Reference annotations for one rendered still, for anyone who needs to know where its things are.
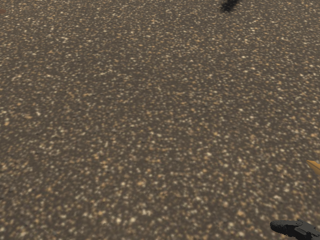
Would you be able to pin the right robot hand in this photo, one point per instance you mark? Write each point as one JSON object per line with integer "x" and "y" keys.
{"x": 300, "y": 229}

